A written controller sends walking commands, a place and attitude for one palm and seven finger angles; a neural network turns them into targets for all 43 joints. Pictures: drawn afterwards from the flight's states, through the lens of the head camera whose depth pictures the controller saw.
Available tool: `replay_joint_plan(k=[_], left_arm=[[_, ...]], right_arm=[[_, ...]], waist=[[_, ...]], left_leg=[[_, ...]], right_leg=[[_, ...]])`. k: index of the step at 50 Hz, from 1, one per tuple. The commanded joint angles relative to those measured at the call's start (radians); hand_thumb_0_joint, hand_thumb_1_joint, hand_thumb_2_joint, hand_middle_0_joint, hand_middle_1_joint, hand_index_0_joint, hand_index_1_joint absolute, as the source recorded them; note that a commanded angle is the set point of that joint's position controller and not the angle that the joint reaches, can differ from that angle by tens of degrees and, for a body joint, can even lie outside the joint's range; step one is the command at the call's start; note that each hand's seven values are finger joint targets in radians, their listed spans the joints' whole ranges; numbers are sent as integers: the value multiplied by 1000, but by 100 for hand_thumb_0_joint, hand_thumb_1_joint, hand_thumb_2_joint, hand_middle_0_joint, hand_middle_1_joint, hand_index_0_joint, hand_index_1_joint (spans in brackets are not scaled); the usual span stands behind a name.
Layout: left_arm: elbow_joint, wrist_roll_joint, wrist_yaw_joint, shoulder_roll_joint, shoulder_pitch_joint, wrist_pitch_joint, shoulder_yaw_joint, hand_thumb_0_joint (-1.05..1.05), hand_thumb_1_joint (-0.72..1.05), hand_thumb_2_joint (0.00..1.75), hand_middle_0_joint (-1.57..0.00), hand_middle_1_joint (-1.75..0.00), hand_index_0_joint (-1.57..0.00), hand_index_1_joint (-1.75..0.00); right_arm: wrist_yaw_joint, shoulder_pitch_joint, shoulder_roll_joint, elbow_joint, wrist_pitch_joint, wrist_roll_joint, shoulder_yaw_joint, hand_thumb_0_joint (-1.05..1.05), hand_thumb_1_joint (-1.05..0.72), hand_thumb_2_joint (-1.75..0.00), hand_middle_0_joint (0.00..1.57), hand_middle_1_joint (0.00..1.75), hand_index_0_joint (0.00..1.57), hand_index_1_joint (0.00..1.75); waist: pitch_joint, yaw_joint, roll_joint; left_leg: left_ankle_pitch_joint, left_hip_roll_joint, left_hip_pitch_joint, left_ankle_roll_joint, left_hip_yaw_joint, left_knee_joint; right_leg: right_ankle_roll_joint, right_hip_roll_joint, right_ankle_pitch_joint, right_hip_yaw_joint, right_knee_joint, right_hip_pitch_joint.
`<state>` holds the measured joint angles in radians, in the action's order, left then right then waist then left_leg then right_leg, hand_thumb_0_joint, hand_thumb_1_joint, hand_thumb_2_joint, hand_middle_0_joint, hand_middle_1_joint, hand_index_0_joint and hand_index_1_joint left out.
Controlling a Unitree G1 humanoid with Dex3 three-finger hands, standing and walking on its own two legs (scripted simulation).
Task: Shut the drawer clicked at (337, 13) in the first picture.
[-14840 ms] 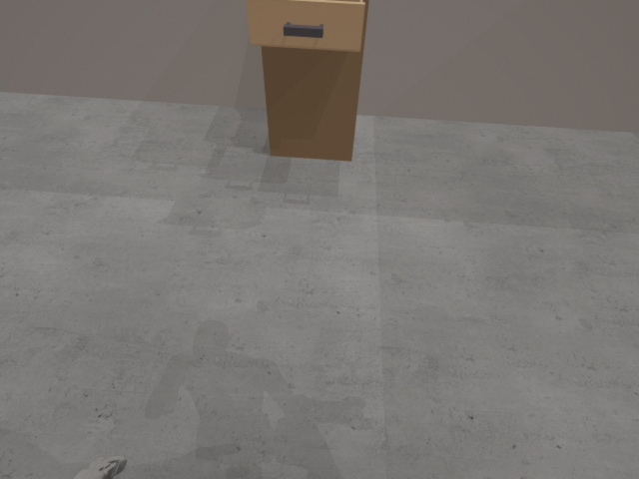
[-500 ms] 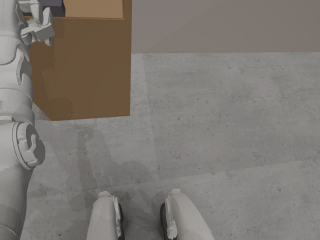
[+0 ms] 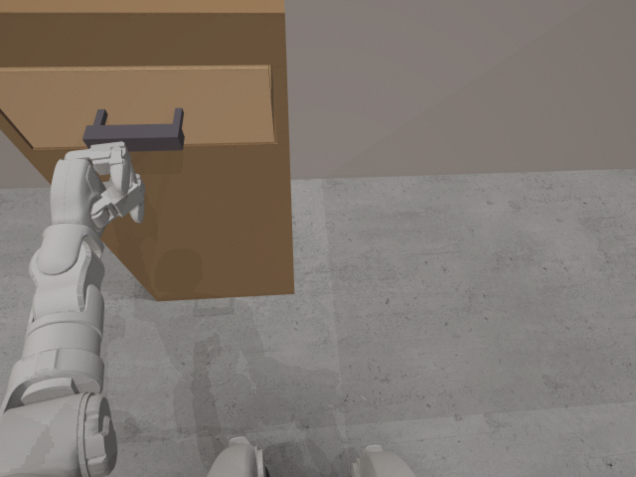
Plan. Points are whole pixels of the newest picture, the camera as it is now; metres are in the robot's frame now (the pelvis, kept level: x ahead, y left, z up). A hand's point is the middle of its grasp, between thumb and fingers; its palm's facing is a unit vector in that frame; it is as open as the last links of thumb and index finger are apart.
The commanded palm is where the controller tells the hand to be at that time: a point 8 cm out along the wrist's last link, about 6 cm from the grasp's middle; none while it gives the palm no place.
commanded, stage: draw the hand back to the body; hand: left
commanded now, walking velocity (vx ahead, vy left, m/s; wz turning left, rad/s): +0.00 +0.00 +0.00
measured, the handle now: (138, 126) +0.59 +0.24 +0.04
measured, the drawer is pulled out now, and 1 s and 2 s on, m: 0.00 0.00 0.00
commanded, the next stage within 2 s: step back with the hand held close in 1.12 s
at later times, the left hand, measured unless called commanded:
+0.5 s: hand (42, 289) +0.29 +0.23 +0.15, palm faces +0.29 -0.92 -0.28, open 3.3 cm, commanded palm +0.25 +0.27 +0.17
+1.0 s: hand out of the picture +0.17 +0.23 +0.22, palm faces +0.42 -0.80 -0.42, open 3.3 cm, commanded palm +0.13 +0.27 +0.23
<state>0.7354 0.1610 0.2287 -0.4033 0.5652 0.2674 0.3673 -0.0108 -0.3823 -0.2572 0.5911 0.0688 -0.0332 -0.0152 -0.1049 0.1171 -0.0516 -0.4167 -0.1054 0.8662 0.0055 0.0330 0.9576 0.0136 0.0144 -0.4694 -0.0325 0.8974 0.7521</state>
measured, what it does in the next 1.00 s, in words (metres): rises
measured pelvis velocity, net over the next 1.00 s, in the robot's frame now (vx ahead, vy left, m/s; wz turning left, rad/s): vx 0.01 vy -0.01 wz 0.03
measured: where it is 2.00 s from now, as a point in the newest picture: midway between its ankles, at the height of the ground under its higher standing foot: outside the picture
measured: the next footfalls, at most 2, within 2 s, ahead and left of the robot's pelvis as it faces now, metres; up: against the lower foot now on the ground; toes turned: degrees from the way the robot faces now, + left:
none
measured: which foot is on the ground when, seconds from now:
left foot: down 0.00-1.00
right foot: down 0.00-1.00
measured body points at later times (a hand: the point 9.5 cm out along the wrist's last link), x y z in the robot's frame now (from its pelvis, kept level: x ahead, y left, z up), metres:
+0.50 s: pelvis +0.01 -0.01 +0.05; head +0.02 -0.03 +0.50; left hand +0.27 +0.27 +0.16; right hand +0.22 -0.22 -0.03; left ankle +0.02 +0.12 -0.68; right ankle -0.03 -0.13 -0.68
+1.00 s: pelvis +0.01 -0.01 +0.06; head -0.01 -0.04 +0.51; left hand +0.15 +0.27 +0.25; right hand +0.20 -0.23 -0.03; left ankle +0.02 +0.12 -0.68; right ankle -0.03 -0.13 -0.68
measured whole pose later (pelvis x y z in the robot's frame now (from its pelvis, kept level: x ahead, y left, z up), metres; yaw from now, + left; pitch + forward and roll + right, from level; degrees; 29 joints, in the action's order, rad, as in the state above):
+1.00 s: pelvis +0.01 -0.01 +0.06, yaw +2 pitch -5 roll +0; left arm -0.47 0.07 -0.09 -0.34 -0.55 0.11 0.29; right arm 0.08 -0.20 -0.24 0.62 -0.07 0.00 -0.02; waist 0.02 -0.07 -0.09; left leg -0.21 -0.06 0.11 0.02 0.06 0.41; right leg 0.00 -0.01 -0.26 -0.03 0.35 0.00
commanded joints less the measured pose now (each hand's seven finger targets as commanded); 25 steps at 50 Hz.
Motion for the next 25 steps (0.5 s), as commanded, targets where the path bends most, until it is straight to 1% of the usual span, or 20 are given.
replay_joint_plan(k=[1, 2, 3, 4, 7, 9, 10, 11, 12, 13, 14, 15, 16, 17, 18, 20, 22, 23, 24, 25], left_arm=[[-365, 63, -8, -182, 232, 58, -3, 0, 90, 90, -140, -160, -140, -160], [-379, 67, -5, -173, 184, 57, -10, 0, 90, 90, -140, -160, -140, -160], [-411, 69, 0, -165, 155, 58, -25, 0, 90, 90, -140, -160, -140, -160], [-436, 76, 4, -144, 112, 54, -36, 0, 90, 90, -140, -160, -140, -160], [-461, 94, 20, -117, 36, 26, -58, 0, 90, 90, -140, -160, -140, -160], [-522, 109, 33, -126, -7, 11, -47, 0, 90, 90, -140, -160, -140, -160], [-561, 120, 36, -122, -36, 3, -40, 0, 90, 90, -140, -160, -140, -160], [-595, 126, 40, -126, -67, -4, -35, 0, 90, 90, -140, -160, -140, -160], [-626, 134, 44, -120, -98, -11, -35, 0, 90, 90, -140, -160, -140, -160], [-714, -2, -84, -210, -128, -31, -41, 0, 90, 90, -140, -160, -140, -160], [-745, -16, -148, -101, -182, -57, -109, 0, 90, 90, -140, -160, -140, -160], [-749, -32, -192, -68, -249, -85, -142, 0, 90, 90, -140, -160, -140, -160], [-769, -45, -227, -86, -261, -105, -129, 0, 90, 90, -140, -160, -140, -160], [-794, -56, -254, -96, -275, -119, -118, 0, 90, 90, -140, -160, -140, -160], [-800, -62, -271, -106, -299, -132, -114, 0, 90, 90, -140, -160, -140, -160], [-867, -74, -299, -95, -307, -144, -118, 0, 90, 90, -140, -160, -140, -160], [-911, -81, -317, -81, -356, -155, -124, 0, 90, 90, -140, -160, -140, -160], [-932, -84, -320, -94, -372, -159, -118, 0, 90, 90, -140, -160, -140, -160], [-962, -86, -326, -86, -394, -161, -116, 0, 90, 90, -140, -160, -140, -160], [-980, -87, -328, -71, -426, -163, -124, 0, 90, 90, -140, -160, -140, -160]], right_arm=[[21, -39, -147, -98, -46, -9, 64, 0, -90, -90, 20, 30, 20, 30], [22, -28, -146, -99, -51, -10, 64, 0, -90, -90, 20, 30, 20, 30], [23, -16, -146, -100, -56, -12, 63, 0, -90, -90, 20, 30, 20, 30], [22, 1, -139, -108, -61, -12, 60, 0, -90, -90, 20, 30, 20, 30], [29, 50, -142, -124, -71, -19, 55, 0, -90, -90, 20, 30, 20, 30], [35, 85, -138, -143, -81, -22, 52, 0, -90, -90, 20, 30, 20, 30], [37, 102, -135, -156, -88, -21, 49, 0, -90, -90, 20, 30, 20, 30], [40, 119, -134, -166, -94, -23, 47, 0, -90, -90, 20, 30, 20, 30], [41, 138, -130, -174, -101, -24, 42, 0, -90, -90, 20, 30, 20, 30], [60, 212, -114, -181, -87, -17, 42, 0, -90, -90, 20, 30, 20, 30], [71, 231, -99, -191, -89, -13, 35, 0, -90, -90, 20, 30, 20, 30], [77, 240, -100, -186, -87, -13, 34, 0, -90, -90, 20, 30, 20, 30], [84, 247, -106, -180, -82, -13, 33, 0, -90, -90, 20, 30, 20, 30], [91, 255, -107, -175, -80, -9, 32, 0, -90, -90, 20, 30, 20, 30], [98, 269, -108, -169, -79, -7, 28, 0, -90, -90, 20, 30, 20, 30], [104, 290, -100, -167, -82, -4, 20, 0, -90, -90, 20, 30, 20, 30], [107, 308, -92, -163, -90, 3, 13, 0, -90, -90, 20, 30, 20, 30], [109, 316, -96, -158, -94, 7, 13, 0, -90, -90, 20, 30, 20, 30], [109, 321, -90, -157, -98, 9, 10, 0, -90, -90, 20, 30, 20, 30], [108, 325, -87, -156, -102, 12, 6, 0, -90, -90, 20, 30, 20, 30]], waist=[[-421, -15, -39], [-411, -22, -46], [-394, -23, -77], [-383, -31, -78], [-306, -34, -20], [-310, -54, -44], [-315, -63, -23], [-322, -72, -32], [-305, -76, -20], [-306, -127, -13], [-229, -100, -8], [-195, -108, 2], [-171, -106, 27], [-176, -108, 37], [-144, -112, 57], [-143, -118, 23], [-117, -126, 16], [-103, -128, 37], [-104, -133, 9], [-88, -136, 4]], left_leg=[[453, 78, -467, -41, -16, -119], [467, 79, -483, -41, -16, -130], [490, 80, -511, -41, -13, -131], [505, 79, -526, -38, -19, -146], [443, 81, -522, -38, -22, -185], [445, 87, -549, -37, -18, -202], [445, 89, -557, -38, -19, -214], [450, 90, -571, -37, -18, -223], [443, 91, -573, -38, -17, -233], [442, 104, -637, -39, 9, -271], [407, 97, -649, -35, 9, -308], [383, 90, -651, -34, 9, -335], [377, 90, -659, -36, 11, -354], [370, 89, -676, -36, 12, -375], [363, 90, -681, -40, 13, -396], [367, 90, -730, -39, 14, -435], [380, 89, -770, -38, 15, -471], [385, 90, -781, -42, 16, -485], [398, 90, -804, -40, 19, -497], [401, 90, -812, -37, 16, -513]], right_leg=[[-17, 48, 566, -19, -134, -242], [-19, 47, 575, -20, -140, -255], [-21, 45, 592, -17, -143, -258], [-20, 41, 592, -24, -149, -266], [-19, 39, 551, -31, -181, -281], [-21, 32, 566, -27, -190, -318], [-20, 30, 574, -30, -196, -343], [-21, 28, 578, -28, -201, -360], [-21, 27, 583, -30, -210, -374], [-36, 4, 546, 12, -284, -377], [-30, 4, 513, 3, -312, -367], [-28, 0, 489, -2, -328, -393], [-26, -1, 493, -2, -349, -412], [-25, -3, 489, -4, -363, -444], [-25, 0, 480, -1, -390, -459], [-26, -6, 477, 1, -419, -501], [-27, -7, 478, -5, -451, -530], [-26, -2, 478, -2, -475, -540], [-27, -5, 486, -1, -484, -558], [-27, -6, 482, -6, -494, -572]])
